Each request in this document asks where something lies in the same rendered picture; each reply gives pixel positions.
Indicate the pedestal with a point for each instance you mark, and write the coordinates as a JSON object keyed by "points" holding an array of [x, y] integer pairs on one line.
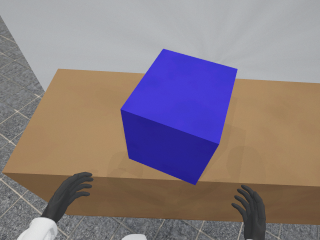
{"points": [[270, 142]]}

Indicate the robot right hand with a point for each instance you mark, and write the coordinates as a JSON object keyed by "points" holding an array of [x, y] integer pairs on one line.
{"points": [[254, 217]]}

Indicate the robot left hand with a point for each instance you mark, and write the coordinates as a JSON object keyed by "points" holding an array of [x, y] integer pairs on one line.
{"points": [[66, 194]]}

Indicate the left robot forearm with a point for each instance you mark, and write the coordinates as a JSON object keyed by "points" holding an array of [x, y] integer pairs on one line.
{"points": [[41, 228]]}

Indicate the carton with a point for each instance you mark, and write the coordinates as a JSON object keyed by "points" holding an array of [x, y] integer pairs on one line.
{"points": [[174, 118]]}

